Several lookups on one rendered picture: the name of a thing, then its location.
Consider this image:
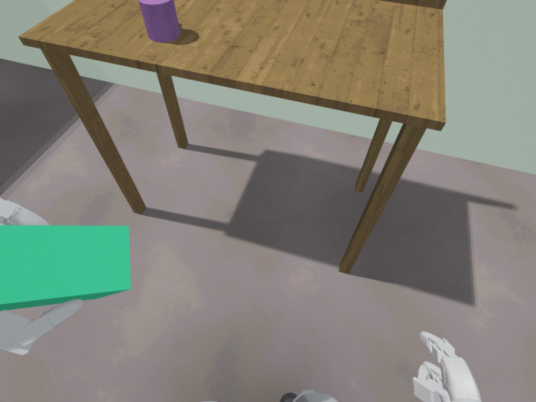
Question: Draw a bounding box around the left robot hand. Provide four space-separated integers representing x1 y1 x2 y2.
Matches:
0 197 85 355

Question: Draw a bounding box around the right robot hand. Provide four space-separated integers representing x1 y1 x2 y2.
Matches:
413 332 482 402

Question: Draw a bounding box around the table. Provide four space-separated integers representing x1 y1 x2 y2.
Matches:
18 0 446 274

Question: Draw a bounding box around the sponge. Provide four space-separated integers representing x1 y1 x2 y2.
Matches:
0 225 131 311

